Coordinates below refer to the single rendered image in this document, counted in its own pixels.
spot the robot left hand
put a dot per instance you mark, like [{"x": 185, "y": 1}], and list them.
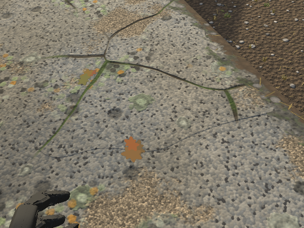
[{"x": 26, "y": 215}]

